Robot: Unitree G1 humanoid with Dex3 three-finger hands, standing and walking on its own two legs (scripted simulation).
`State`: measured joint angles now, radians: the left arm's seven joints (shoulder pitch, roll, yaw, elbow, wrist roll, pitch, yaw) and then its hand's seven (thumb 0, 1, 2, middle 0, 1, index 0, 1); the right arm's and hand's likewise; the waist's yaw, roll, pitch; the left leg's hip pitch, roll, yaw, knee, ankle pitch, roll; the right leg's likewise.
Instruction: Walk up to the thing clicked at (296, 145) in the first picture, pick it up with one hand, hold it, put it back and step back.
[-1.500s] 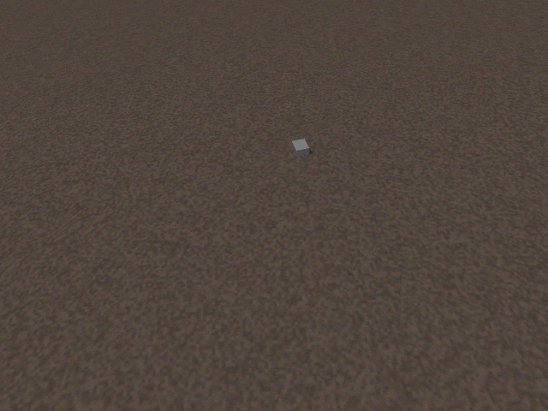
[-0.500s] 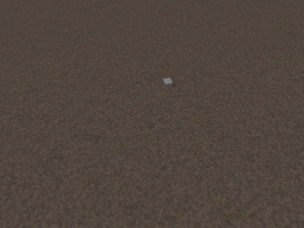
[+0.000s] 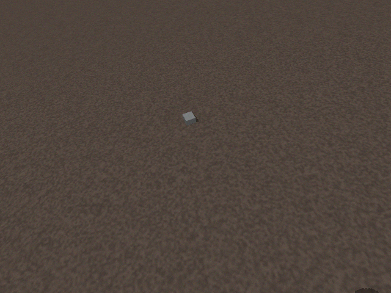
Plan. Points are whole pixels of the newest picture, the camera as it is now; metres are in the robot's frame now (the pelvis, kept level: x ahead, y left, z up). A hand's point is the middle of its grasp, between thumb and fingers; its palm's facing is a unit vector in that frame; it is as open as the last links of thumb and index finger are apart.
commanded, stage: walk up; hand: left
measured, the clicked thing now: (189, 118) +1.43 +0.18 -0.73
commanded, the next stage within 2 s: none
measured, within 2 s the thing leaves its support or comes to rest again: neither
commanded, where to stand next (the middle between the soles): +1.06 -0.04 m, yaw -6 degrees
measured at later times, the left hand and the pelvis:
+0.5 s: hand (113, 247) +0.27 +0.27 -0.15, palm faces -0.06 -0.93 -0.35, open 7.3 cm; pelvis +0.24 +0.00 +0.00, yaw -4 degrees
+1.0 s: hand (147, 148) +0.57 +0.21 -0.09, palm faces -0.08 -0.90 -0.42, open 7.3 cm; pelvis +0.47 -0.06 +0.02, yaw -6 degrees
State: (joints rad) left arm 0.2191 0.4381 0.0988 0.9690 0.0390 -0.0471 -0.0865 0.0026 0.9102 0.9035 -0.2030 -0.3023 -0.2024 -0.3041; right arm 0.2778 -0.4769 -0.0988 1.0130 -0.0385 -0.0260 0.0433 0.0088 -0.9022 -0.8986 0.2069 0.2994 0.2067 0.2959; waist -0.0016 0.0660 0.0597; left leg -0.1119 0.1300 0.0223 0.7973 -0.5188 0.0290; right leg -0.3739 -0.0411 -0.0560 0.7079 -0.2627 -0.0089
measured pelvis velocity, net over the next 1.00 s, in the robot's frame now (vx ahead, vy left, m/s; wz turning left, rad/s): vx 0.47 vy -0.06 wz -0.10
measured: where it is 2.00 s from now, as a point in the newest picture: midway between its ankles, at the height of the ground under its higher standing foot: (220, 185)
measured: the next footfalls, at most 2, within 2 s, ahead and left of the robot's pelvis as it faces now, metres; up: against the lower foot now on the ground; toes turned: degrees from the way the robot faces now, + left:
left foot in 0.42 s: +0.38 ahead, +0.13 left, +0.00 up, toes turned +1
right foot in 0.82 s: +0.55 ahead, -0.17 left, +0.00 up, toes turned -10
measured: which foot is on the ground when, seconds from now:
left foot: up 0.00-0.40, down 0.42-0.86, up 0.88-1.00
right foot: down 0.00-0.48, up 0.50-0.80, down 0.82-1.00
